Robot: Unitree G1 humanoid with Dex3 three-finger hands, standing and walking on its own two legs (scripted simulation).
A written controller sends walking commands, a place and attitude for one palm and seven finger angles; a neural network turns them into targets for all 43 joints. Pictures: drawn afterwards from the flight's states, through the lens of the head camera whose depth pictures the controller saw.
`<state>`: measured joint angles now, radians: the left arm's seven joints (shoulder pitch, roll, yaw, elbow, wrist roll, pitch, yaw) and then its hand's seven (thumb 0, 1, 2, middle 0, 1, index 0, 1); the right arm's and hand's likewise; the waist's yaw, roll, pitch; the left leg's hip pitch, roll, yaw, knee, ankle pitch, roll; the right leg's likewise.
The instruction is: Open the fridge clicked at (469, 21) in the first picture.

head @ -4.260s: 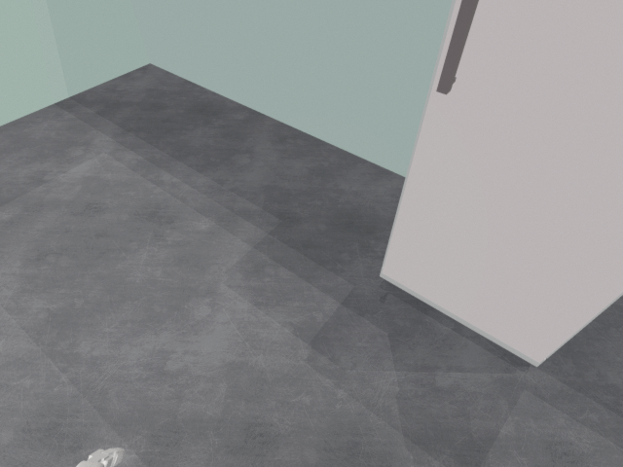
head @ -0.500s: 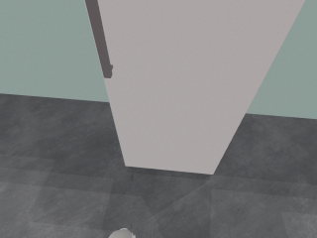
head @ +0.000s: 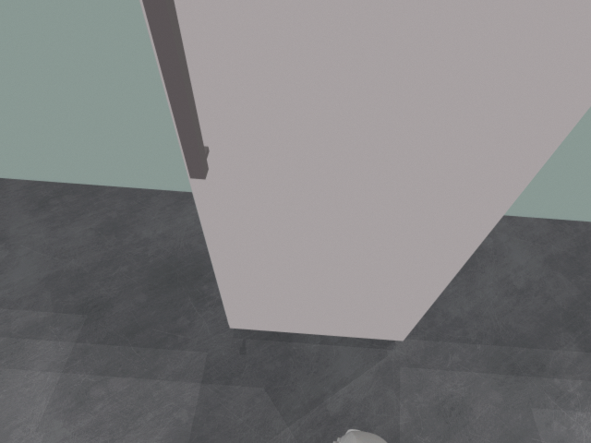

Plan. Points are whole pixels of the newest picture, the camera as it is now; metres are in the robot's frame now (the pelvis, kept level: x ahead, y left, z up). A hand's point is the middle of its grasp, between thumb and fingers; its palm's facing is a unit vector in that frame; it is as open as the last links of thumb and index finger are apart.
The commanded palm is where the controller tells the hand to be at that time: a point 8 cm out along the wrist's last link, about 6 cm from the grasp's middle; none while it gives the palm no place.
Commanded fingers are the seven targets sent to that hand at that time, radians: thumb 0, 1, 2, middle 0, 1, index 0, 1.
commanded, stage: come to a stop and stand still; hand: left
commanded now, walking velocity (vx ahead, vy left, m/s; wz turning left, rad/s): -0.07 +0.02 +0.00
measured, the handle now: (177, 50) +0.49 +0.18 +0.26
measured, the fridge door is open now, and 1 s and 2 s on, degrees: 0 0 0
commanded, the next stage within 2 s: look again from close up in 1.32 s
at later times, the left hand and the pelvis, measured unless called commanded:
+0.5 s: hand out of the picture +0.01 +0.16 -0.18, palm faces +0.11 -0.97 -0.20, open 7.3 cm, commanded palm none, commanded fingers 0.00 0.90 0.90 -0.20 -0.30 -0.20 -0.30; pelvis -0.03 -0.03 +0.00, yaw +1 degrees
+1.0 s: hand out of the picture -0.06 +0.14 -0.17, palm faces +0.06 -0.99 -0.16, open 7.3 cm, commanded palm none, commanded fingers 0.00 0.90 0.90 -0.20 -0.30 -0.20 -0.30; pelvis -0.02 -0.01 +0.00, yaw +0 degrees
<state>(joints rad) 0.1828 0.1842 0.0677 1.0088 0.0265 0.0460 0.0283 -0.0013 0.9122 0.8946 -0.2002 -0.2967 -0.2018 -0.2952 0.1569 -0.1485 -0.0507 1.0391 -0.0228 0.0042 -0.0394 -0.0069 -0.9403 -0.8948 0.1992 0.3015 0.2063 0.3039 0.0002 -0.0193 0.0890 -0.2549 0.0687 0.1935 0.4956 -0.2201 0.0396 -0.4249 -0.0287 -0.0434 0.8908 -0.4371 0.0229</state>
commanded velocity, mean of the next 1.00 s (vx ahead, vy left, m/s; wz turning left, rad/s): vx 0.01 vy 0.05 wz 0.00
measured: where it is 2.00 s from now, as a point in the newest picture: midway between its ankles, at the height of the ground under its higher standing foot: outside the picture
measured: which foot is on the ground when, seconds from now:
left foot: down 0.00-0.12, up 0.14-0.46, down 0.48-1.00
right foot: up 0.00-0.10, down 0.12-1.00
